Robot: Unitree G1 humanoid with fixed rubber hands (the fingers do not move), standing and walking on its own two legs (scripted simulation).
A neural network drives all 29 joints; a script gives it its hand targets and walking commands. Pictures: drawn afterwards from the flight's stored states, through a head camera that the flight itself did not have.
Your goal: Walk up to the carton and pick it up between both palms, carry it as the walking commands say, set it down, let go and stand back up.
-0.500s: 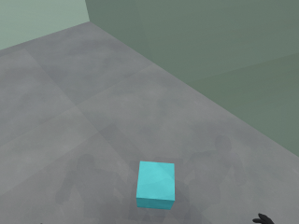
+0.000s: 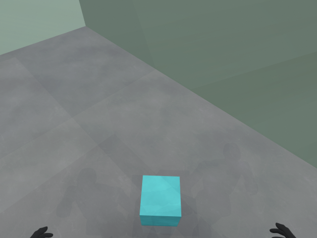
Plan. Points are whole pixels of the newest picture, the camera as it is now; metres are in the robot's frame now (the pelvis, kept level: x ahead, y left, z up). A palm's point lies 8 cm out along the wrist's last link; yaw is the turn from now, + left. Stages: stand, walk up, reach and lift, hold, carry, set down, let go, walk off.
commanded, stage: walk up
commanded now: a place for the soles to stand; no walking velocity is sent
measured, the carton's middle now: (160, 201) +0.41 -0.01 -0.66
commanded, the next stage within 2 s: reach and lift in 0.80 s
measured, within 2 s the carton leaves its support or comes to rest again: neither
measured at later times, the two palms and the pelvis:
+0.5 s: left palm out of the picture +0.10 +0.33 -0.09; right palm out of the picture +0.09 -0.32 -0.08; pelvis -0.01 +0.01 +0.01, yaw -1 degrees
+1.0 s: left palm out of the picture +0.14 +0.30 -0.09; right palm out of the picture +0.13 -0.30 -0.07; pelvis -0.04 +0.02 +0.00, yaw +0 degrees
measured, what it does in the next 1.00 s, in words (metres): stands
